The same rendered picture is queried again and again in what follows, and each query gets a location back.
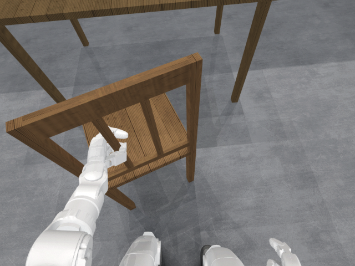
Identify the table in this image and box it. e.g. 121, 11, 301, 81
0, 0, 277, 103

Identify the robot thigh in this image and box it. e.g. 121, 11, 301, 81
119, 236, 161, 266
203, 247, 244, 266

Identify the robot left thigh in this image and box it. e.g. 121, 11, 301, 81
119, 236, 161, 266

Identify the robot left upper arm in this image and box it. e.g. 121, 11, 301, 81
28, 229, 93, 266

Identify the chair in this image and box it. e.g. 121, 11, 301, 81
6, 52, 202, 210

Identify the robot right hand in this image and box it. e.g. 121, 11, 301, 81
266, 238, 301, 266

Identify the robot left hand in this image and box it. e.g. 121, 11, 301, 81
87, 126, 128, 168

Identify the robot right thigh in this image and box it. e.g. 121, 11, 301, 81
203, 247, 244, 266

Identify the robot left forearm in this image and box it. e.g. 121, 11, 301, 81
26, 161, 108, 266

